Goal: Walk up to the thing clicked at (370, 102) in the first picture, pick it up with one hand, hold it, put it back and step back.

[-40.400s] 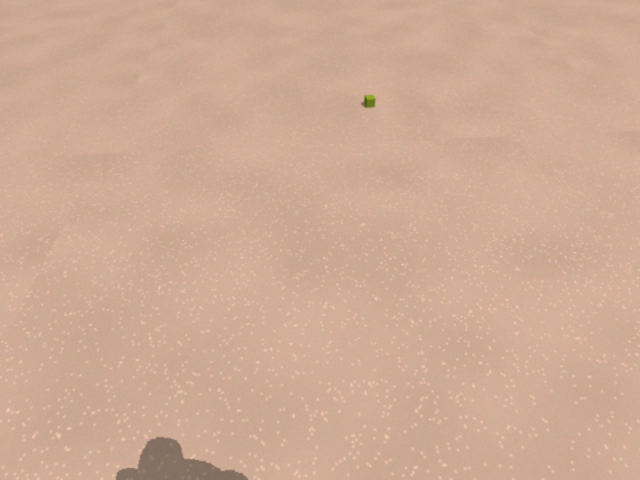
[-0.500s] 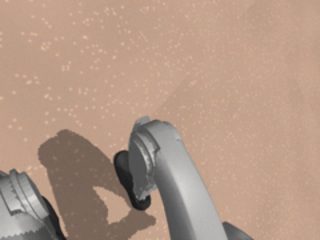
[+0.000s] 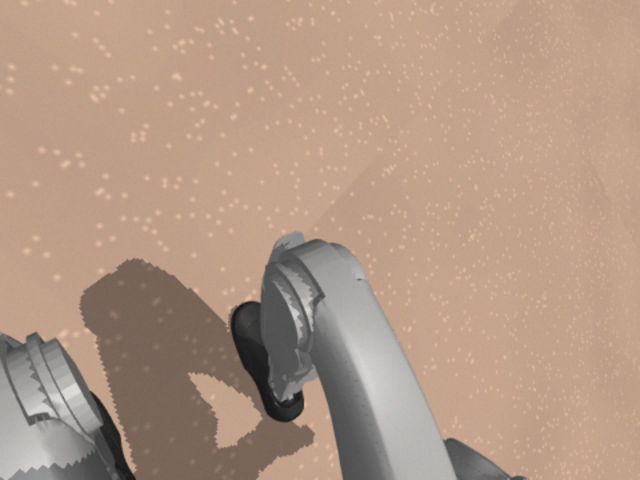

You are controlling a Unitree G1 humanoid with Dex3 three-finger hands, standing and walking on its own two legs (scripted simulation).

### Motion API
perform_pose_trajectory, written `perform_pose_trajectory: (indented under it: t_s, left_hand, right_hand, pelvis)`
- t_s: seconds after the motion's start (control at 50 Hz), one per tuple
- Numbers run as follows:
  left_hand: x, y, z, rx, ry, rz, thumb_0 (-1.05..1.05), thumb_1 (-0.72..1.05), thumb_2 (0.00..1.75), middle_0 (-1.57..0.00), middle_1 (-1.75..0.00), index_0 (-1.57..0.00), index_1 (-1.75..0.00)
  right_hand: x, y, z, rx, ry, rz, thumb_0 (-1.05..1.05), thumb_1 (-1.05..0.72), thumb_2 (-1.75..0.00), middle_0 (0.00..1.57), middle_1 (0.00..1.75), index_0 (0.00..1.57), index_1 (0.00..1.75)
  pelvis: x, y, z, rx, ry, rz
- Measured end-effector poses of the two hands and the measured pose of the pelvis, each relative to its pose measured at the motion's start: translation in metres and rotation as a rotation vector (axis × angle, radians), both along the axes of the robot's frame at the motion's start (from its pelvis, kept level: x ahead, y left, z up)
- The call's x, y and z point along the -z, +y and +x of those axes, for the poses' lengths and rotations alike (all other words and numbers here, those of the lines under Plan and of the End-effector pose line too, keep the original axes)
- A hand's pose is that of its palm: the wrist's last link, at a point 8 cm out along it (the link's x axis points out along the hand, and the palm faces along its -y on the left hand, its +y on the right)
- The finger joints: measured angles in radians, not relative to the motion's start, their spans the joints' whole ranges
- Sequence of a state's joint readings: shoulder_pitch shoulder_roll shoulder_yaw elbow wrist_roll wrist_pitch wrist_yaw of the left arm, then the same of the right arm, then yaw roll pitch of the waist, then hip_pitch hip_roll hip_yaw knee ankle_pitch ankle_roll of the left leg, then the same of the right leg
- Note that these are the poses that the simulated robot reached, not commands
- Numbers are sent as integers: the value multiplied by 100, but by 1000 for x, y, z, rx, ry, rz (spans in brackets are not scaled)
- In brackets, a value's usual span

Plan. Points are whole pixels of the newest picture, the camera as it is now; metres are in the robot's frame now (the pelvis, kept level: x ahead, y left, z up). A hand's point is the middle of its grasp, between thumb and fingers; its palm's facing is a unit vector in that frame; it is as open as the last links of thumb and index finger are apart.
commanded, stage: close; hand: left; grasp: from above
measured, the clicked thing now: out of the picture +0.40 +0.42 -0.29
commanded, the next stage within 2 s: settle in 1.16 s
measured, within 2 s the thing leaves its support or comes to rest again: leaves its support in 1.62 s
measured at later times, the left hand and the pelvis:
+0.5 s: hand out of the picture +0.38 +0.39 -0.26, palm faces -0.06 -0.44 -0.90, open 8.7 cm; pelvis +0.00 +0.00 +0.00, yaw +0 degrees
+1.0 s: hand out of the picture +0.38 +0.39 -0.26, palm faces -0.04 -0.44 -0.89, open 8.4 cm; pelvis +0.00 +0.00 +0.00, yaw +0 degrees
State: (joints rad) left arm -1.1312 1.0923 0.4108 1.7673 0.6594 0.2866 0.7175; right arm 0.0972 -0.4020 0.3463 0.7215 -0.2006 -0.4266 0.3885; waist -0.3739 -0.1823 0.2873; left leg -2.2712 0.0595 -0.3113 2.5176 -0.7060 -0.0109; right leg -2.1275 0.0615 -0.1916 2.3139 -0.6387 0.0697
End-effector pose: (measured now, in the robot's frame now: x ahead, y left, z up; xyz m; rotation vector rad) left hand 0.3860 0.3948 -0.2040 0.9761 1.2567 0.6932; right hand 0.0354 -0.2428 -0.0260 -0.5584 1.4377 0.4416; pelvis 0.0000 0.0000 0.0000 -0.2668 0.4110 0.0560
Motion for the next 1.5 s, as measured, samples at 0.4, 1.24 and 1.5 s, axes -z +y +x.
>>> perform_pose_trajectory:
  t_s: [0.4,1.24,1.5]
  left_hand:
    - [-3,2,-3,-28,-12,5,0,24,58,-52,-81,-54,-73]
    - [-4,1,-6,-71,-12,3,2,31,56,-62,-80,-58,-70]
    - [-5,1,-5,-103,-16,-11,5,32,54,-77,-80,-61,-65]
  right_hand:
    - [0,-2,-2,4,7,7,1,-88,-89,20,29,20,30]
    - [2,-5,1,11,11,4,1,-88,-89,20,29,20,30]
    - [3,-7,2,14,19,11,1,-89,-89,20,29,20,30]
  pelvis:
    - [0,-1,0,-2,-2,4]
    - [0,-1,2,-3,6,6]
    - [0,-3,4,-3,15,10]
